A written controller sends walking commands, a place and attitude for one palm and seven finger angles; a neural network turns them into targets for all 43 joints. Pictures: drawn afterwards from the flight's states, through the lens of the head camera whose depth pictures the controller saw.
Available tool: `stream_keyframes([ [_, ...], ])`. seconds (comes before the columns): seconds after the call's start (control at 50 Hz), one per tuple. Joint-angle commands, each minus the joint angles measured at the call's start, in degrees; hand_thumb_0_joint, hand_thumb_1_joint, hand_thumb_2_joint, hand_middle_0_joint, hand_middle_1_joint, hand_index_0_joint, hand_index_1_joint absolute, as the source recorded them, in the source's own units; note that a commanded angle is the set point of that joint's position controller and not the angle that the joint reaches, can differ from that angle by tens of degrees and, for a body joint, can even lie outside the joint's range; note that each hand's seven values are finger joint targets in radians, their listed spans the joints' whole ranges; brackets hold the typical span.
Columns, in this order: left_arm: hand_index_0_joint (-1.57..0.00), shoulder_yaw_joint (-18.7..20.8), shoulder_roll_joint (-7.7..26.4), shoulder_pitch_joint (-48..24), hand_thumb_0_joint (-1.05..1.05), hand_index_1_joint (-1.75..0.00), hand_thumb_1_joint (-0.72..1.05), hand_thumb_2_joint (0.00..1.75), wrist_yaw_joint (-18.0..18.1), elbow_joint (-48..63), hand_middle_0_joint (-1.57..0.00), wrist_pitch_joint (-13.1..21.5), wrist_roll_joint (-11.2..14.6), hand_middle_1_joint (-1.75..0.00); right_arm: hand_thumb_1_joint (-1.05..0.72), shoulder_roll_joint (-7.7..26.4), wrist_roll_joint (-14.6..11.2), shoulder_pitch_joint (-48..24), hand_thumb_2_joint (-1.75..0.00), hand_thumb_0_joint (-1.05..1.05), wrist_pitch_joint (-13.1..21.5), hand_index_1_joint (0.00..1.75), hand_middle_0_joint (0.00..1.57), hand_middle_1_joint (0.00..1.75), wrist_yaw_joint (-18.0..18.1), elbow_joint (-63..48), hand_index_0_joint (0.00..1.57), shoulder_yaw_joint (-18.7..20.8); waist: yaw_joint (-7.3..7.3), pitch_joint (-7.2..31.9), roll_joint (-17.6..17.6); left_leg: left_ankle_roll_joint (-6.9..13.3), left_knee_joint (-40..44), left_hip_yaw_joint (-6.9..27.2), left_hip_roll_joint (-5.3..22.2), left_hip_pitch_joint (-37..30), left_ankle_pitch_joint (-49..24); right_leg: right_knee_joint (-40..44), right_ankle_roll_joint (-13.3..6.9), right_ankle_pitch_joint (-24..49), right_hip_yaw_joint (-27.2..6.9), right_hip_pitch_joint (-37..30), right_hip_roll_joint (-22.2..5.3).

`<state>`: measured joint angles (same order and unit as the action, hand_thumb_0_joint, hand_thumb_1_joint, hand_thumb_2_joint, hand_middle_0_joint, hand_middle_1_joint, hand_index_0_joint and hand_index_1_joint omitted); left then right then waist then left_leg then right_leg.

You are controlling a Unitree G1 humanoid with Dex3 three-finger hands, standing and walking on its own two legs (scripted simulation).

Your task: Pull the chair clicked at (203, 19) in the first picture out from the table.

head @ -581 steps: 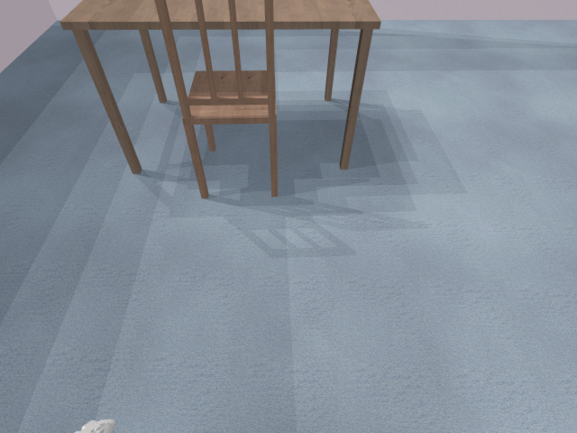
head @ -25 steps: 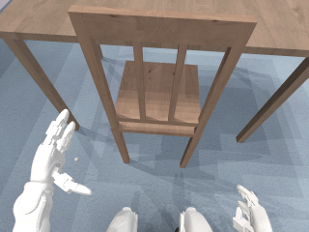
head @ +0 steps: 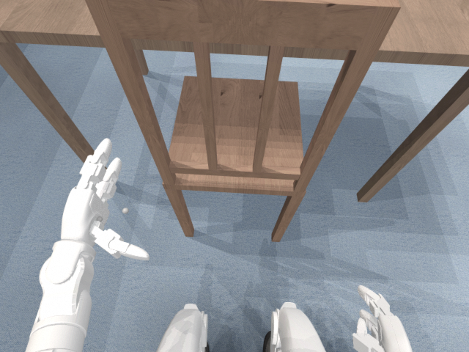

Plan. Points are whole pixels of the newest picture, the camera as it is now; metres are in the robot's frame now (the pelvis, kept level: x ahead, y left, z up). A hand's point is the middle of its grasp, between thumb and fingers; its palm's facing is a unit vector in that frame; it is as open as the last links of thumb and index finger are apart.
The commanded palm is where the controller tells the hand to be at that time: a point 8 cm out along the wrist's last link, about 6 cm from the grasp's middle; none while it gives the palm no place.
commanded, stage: aim the fingers beside a spindle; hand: left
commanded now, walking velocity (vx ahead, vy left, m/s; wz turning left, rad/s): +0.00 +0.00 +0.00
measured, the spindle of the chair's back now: (208, 119) +0.51 +0.07 +0.04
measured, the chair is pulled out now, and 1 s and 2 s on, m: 0.00 0.00 0.00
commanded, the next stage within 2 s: push the fingers through the gap in 1.04 s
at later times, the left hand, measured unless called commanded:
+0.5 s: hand (143, 192) +0.38 +0.17 +0.01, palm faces -0.05 -1.00 -0.05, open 16.9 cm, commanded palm +0.35 +0.23 +0.01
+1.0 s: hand (140, 194) +0.37 +0.18 +0.01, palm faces -0.05 -1.00 -0.04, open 16.9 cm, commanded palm +0.34 +0.23 +0.01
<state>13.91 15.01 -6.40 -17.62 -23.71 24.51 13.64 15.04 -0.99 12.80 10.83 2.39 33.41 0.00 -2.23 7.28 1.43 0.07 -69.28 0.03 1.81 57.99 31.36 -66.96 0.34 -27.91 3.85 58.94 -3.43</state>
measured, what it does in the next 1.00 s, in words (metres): stands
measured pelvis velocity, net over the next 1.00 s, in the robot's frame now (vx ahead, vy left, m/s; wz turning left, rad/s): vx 0.00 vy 0.00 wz -0.01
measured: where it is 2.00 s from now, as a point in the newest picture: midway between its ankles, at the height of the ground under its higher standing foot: outside the picture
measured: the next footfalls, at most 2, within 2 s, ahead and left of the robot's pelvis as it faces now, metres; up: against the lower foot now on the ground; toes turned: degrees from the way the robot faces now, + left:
none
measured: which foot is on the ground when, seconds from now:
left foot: down 0.00-1.00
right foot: down 0.00-1.00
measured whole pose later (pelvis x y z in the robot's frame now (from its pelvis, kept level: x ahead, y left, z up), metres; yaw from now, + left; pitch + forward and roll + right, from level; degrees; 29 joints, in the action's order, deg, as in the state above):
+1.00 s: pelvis +0.00 +0.00 -0.01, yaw -1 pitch +23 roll -2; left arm 14.6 15.3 -15.8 -15.6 -32.7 28.0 11.5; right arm 15.1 -0.6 12.9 6.3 0.8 34.2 0.6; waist -3.5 7.7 1.3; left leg 0.2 -72.7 0.0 2.1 63.1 32.5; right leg -69.9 0.4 -28.6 3.6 64.0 -3.1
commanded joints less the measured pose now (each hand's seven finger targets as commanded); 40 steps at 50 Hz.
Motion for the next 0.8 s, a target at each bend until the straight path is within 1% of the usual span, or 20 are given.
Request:
stream_keyframes([
  [0.0,-0.06,4.97,11.11,-12.29,0.0,-0.08,-0.5,0.3,0.71,9.57,-0.06,4.37,0.15,-0.08,-0.9,8.55,0.08,1.97,-0.9,0.0,1.9,0.3,0.2,0.3,0.62,-6.41,0.2,3.54,-0.33,21.63,0.07,0.65,8.71,1.27,-1.64,-10.03,-16.2,7.93,-1.51,11.96,-1.62,-13.8,2.26],
  [0.02,-0.06,3.36,9.65,-13.86,0.0,-0.08,-0.5,0.3,0.69,10.14,-0.06,4.6,0.12,-0.08,-0.9,8.35,0.18,1.7,-0.9,0.0,1.84,0.3,0.2,0.3,0.57,-6.47,0.2,3.37,-0.71,22.09,0.93,0.72,8.56,1.26,-1.77,-10.29,-16.6,7.71,-1.49,12.4,-1.65,-13.58,2.28],
  [0.08,-0.06,3.41,10.3,-16.81,0.0,-0.08,-0.5,0.3,1.09,9.42,-0.06,5.05,-0.36,-0.08,-0.9,8.55,0.28,2.26,-0.9,0.0,1.55,0.3,0.2,0.3,0.56,-5.82,0.2,3.44,-1.21,22.89,1.42,0.64,8.11,1.7,-1.51,-11.21,-17.62,7.14,-1.57,12.63,-1.33,-12.11,2.33],
  [0.14,-0.06,3.67,10.05,-16.07,0.0,-0.08,-0.5,0.3,1.32,8.22,-0.06,5.23,-0.45,-0.08,-0.9,8.45,0.37,2.59,-0.9,0.0,1.11,0.3,0.2,0.3,0.25,-5.61,0.2,3.58,-0.64,24.02,1.19,0.46,7.91,1.71,-1.48,-11.4,-18.96,6.51,-1.68,13.92,-1.26,-12.64,2.33],
  [0.16,-0.06,3.58,9.86,-14.79,0.0,-0.08,-0.5,0.3,1.44,7.36,-0.06,5.09,-0.57,-0.08,-0.9,8.47,0.34,2.57,-0.9,0.0,1.02,0.3,0.2,0.3,0.14,-6.01,0.2,3.57,-0.42,24.05,2.32,0.55,7.81,1.51,-1.63,-11.15,-19.31,6.42,-1.78,13.85,-1.23,-12.38,2.41],
  [0.2,-0.06,2.5,9.13,-17.86,0.0,-0.08,-0.5,0.3,1.76,6.79,-0.06,5.1,-0.88,-0.08,-0.9,8.53,0.32,2.74,-0.9,0.0,0.52,0.3,0.2,0.3,0.0,-5.49,0.2,3.64,-1.31,23.45,1.01,0.43,7.73,1.89,-1.38,-11.17,-18.55,6.22,-1.64,13.24,-1.07,-11.08,2.45],
  [0.26,-0.06,3.77,10.24,-17.63,0.0,-0.08,-0.5,0.3,2.61,5.26,-0.06,5.26,-1.35,-0.08,-0.9,8.68,0.36,3.1,-0.9,0.0,-0.04,0.3,0.2,0.3,-0.16,-5.56,0.2,3.65,-0.92,23.67,0.55,0.46,7.43,1.85,-1.5,-10.07,-18.81,5.78,-1.82,13.42,-1.04,-11.36,2.55],
  [0.3,-0.06,1.77,8.18,-20.03,0.0,-0.08,-0.5,0.3,2.9,5.74,-0.06,5.7,-1.58,-0.08,-0.9,8.35,0.46,3.0,-0.9,0.0,-0.3,0.3,0.2,0.3,-0.42,-5.26,0.2,3.61,-1.38,23.92,2.06,0.33,7.31,1.86,-1.46,-10.9,-18.58,5.65,-1.75,13.0,-0.98,-10.02,2.41],
  [0.32,-0.06,2.1,8.56,-20.72,0.0,-0.08,-0.5,0.3,3.16,5.25,-0.06,5.82,-1.74,-0.08,-0.9,8.51,0.59,3.21,-0.9,0.0,-0.52,0.3,0.2,0.3,-0.43,-5.03,0.2,3.69,-1.67,24.52,0.84,0.41,6.9,1.85,-1.4,-10.62,-18.44,5.58,-1.64,13.1,-1.14,-10.08,2.48],
  [0.42,-0.06,2.76,9.7,-25.71,0.0,-0.08,-0.5,0.3,3.93,0.58,-0.06,6.66,-2.92,-0.08,-0.9,8.65,0.67,3.45,-0.9,0.0,-1.59,0.3,0.2,0.3,-0.43,-4.4,0.2,3.42,-2.1,23.73,0.21,0.6,6.14,1.63,-1.6,-7.6,-15.11,5.1,-1.73,10.58,-1.51,-9.17,2.62],
  [0.44,-0.06,3.1,9.83,-26.29,0.0,-0.08,-0.5,0.3,3.94,0.71,-0.06,6.76,-2.72,-0.08,-0.9,8.6,0.76,3.48,-0.9,0.0,-1.67,0.3,0.2,0.3,-0.47,-4.47,0.2,3.49,-1.94,24.09,0.82,0.62,5.92,1.44,-1.69,-7.64,-15.23,5.2,-1.72,10.93,-1.69,-9.46,2.58],
  [0.48,-0.06,4.68,11.96,-25.11,0.0,-0.08,-0.5,0.3,3.82,3.23,-0.06,7.39,-2.71,-0.08,-0.9,8.61,0.79,3.86,-0.9,0.0,-1.91,0.3,0.2,0.3,-0.59,-5.13,0.2,3.63,-0.81,28.03,2.7,0.53,6.28,1.5,-1.62,-10.29,-18.64,4.76,-1.94,13.49,-1.88,-11.37,2.58],
  [0.5,-0.06,4.11,10.59,-22.39,0.0,-0.08,-0.5,0.3,3.63,3.2,-0.06,7.14,-2.39,-0.08,-0.9,8.29,0.82,3.81,-0.9,0.0,-2.04,0.3,0.2,0.3,-0.88,-5.42,0.2,3.63,-0.49,28.55,2.25,0.45,6.51,1.44,-1.68,-10.78,-19.87,4.8,-1.85,14.83,-1.75,-12.54,2.59],
  [0.56,-0.06,5.23,11.04,-19.13,0.0,-0.08,-0.5,0.3,3.39,0.46,-0.06,6.36,-2.03,-0.08,-0.9,8.27,0.45,4.03,-0.9,0.0,-2.68,0.3,0.2,0.3,-1.13,-5.65,0.2,3.55,-0.7,26.25,-0.56,0.66,6.46,1.01,-1.67,-7.63,-19.25,4.97,-1.71,15.85,-1.81,-13.83,2.89],
  [0.58,-0.06,4.29,10.09,-20.26,0.0,-0.08,-0.5,0.3,3.3,0.24,-0.06,6.2,-2.03,-0.08,-0.9,8.33,0.36,3.76,-0.9,0.0,-2.83,0.3,0.2,0.3,-1.12,-5.45,0.2,3.49,-1.47,25.17,-1.21,0.79,6.24,0.76,-1.66,-6.72,-18.02,5.24,-1.46,15.28,-2.0,-13.07,2.83],
  [0.6,-0.06,4.76,10.7,-21.12,0.0,-0.08,-0.5,0.3,3.23,-0.18,-0.06,6.15,-2.03,-0.08,-0.9,8.42,0.31,3.87,-0.9,0.0,-2.99,0.3,0.2,0.3,-1.12,-5.28,0.2,3.55,-1.48,24.24,-1.32,0.77,6.15,0.69,-1.68,-5.76,-16.41,5.44,-1.41,14.06,-2.2,-12.76,2.81],
  [0.66,-0.06,3.98,10.08,-22.31,0.0,-0.08,-0.5,0.3,3.02,2.76,-0.06,7.03,-1.75,-0.08,-0.9,8.29,0.31,3.84,-0.9,0.0,-2.81,0.3,0.2,0.3,-1.01,-5.73,0.2,3.64,-1.58,25.55,0.82,0.83,6.19,0.71,-1.71,-7.57,-16.94,5.43,-1.59,13.72,-2.06,-12.18,2.93],
  [0.7,-0.06,4.94,11.18,-22.53,0.0,-0.08,-0.5,0.3,3.03,1.91,-0.06,7.49,-1.58,-0.08,-0.9,8.43,0.46,3.9,-0.9,0.0,-2.77,0.3,0.2,0.3,-0.87,-5.06,0.2,3.63,-1.75,24.99,-0.48,0.85,6.14,0.88,-1.74,-6.81,-15.96,5.89,-1.47,13.14,-2.31,-12.69,2.95],
  [0.76,-0.06,3.91,10.86,-24.76,0.0,-0.08,-0.5,0.3,2.54,1.83,-0.06,8.0,-1.83,-0.08,-0.9,8.46,0.41,4.01,-0.9,0.0,-2.51,0.3,0.2,0.3,-0.61,-4.69,0.2,3.5,-2.36,24.45,1.52,0.88,5.74,0.83,-1.82,-7.04,-15.62,5.66,-1.66,12.42,-2.18,-11.19,2.95],
  [0.78,-0.06,4.67,11.63,-24.82,0.0,-0.08,-0.5,0.3,2.5,1.18,-0.06,8.02,-1.87,-0.08,-0.9,8.52,0.5,3.92,-0.9,0.0,-2.49,0.3,0.2,0.3,-0.58,-4.38,0.2,3.53,-2.18,24.23,0.84,0.83,5.85,1.01,-1.75,-6.85,-15.17,5.76,-1.59,11.95,-2.21,-11.3,2.9],
])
